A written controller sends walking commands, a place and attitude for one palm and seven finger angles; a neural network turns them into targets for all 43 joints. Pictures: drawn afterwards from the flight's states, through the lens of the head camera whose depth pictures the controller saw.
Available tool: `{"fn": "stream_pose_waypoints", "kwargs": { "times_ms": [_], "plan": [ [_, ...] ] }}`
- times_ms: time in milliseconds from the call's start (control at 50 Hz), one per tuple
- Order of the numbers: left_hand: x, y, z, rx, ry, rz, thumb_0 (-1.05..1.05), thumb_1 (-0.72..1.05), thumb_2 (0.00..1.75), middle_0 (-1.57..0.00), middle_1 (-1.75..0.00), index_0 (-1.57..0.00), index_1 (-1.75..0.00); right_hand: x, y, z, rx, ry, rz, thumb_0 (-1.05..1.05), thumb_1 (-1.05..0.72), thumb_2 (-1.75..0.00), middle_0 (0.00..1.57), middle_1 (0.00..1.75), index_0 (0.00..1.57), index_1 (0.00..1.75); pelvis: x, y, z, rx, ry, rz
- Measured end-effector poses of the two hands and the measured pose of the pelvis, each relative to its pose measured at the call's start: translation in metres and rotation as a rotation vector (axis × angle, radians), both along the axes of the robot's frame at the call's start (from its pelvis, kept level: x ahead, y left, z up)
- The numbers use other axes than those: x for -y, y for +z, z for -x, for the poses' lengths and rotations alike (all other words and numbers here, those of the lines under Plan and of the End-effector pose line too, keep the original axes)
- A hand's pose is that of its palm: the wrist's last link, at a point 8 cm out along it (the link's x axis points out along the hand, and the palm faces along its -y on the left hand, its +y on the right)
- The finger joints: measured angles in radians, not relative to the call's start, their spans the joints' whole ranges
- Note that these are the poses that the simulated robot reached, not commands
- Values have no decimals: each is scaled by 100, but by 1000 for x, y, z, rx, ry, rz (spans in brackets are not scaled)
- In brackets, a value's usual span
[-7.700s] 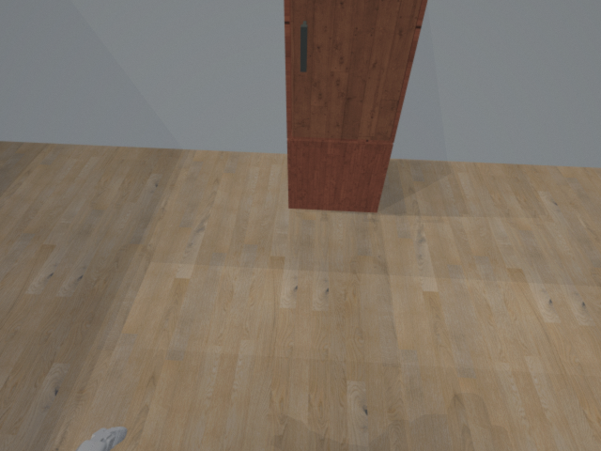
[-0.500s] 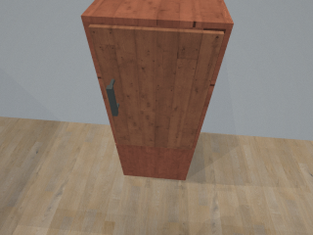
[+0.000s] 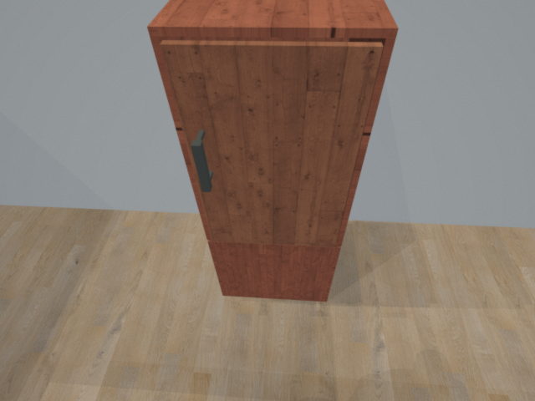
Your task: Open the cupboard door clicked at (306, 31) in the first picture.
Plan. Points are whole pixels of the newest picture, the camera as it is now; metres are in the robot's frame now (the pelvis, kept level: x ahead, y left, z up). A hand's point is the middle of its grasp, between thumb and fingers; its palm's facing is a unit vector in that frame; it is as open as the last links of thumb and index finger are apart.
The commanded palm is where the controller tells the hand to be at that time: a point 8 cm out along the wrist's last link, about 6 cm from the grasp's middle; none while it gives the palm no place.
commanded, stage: look again from close up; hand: left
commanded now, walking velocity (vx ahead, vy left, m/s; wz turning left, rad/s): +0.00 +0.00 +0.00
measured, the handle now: (204, 161) +0.59 +0.18 +0.00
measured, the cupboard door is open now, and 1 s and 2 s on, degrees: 0 0 0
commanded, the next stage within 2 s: shuffle to correct the standing spot in 0.04 s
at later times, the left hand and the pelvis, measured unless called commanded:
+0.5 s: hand out of the picture +0.03 +0.15 -0.19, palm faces +0.06 -0.99 -0.16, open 7.3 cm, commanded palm none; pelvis +0.05 -0.01 -0.01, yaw +0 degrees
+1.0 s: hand out of the picture +0.08 +0.17 -0.18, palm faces +0.04 -0.97 -0.23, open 7.3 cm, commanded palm none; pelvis +0.04 -0.01 -0.01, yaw +0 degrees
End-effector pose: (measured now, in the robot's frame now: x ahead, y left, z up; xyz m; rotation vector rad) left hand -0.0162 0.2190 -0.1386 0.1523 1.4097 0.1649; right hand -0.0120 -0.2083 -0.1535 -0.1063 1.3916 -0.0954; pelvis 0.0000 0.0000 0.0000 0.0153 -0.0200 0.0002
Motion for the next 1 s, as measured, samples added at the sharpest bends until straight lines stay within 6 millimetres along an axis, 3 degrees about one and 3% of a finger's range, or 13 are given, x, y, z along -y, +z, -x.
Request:
{"fn": "stream_pose_waypoints", "kwargs": {
  "times_ms": [140, 300, 500, 620, 740, 860, 1000],
  "plan": [
    [4, 0, -10, 1, -5, 4, 0, 91, 90, -20, -30, -20, -30, -1, 0, 12, -58, -13, -7, 0, -91, -90, 19, 30, 20, 30, 3, 0, -4, -9, 0, -1],
    [10, -8, -23, -2, 1, 15, 1, 91, 90, -20, -30, -20, -30, 7, -3, 5, -81, -14, 5, 0, -91, -90, 19, 30, 20, 30, 9, -5, -19, -14, -2, 0],
    [16, -21, -43, -41, 43, 47, 0, 91, 90, -20, -30, -20, -30, 9, -3, -41, -61, -7, 45, 0, -91, -90, 19, 30, 20, 30, 6, -12, -55, -31, 6, 11],
    [4, -7, -69, -14, 40, 3, 1, 92, 90, -20, -30, -21, -30, 11, 6, -73, -20, -20, 66, 1, -92, -90, 19, 30, 20, 30, 4, -1, -63, -24, -2, 2],
    [-12, 7, -97, 52, 4, -53, 1, 92, 90, -20, -30, -20, -30, 23, 10, -93, 44, -38, 75, 1, -92, -90, 20, 30, 20, 30, 6, 5, -63, -24, -15, -6],
    [-13, 5, -117, 131, -25, -89, 0, 91, 90, -20, -30, -20, -30, 33, -3, -96, 71, -40, 59, 0, -91, -90, 19, 30, 20, 30, 15, -7, -57, -34, -15, -16],
    [1, -9, -93, 141, -18, -36, 0, 91, 90, -20, -30, -20, -30, 33, -5, -95, 87, -15, 67, 0, -92, -90, 19, 30, 20, 30, 13, -13, -38, -10, 7, 6]
  ]
}}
